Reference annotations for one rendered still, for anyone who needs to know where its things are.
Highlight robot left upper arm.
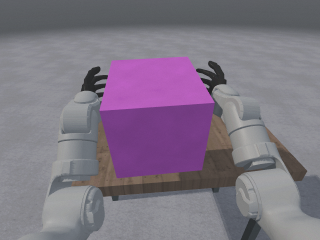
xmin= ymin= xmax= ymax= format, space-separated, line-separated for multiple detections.
xmin=18 ymin=185 xmax=105 ymax=240

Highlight robot right forearm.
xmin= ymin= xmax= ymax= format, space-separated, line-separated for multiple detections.
xmin=210 ymin=84 xmax=301 ymax=206

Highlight right robot hand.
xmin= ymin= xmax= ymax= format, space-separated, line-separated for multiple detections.
xmin=196 ymin=61 xmax=227 ymax=95

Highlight carton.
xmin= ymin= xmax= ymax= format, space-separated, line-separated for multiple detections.
xmin=99 ymin=56 xmax=215 ymax=179

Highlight robot left forearm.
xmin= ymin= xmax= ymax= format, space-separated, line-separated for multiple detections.
xmin=41 ymin=90 xmax=102 ymax=227

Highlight table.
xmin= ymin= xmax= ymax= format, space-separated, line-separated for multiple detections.
xmin=71 ymin=114 xmax=307 ymax=240

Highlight left robot hand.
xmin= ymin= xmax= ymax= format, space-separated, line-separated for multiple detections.
xmin=80 ymin=66 xmax=108 ymax=104

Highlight robot right upper arm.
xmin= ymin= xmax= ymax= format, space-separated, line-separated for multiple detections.
xmin=235 ymin=168 xmax=320 ymax=240

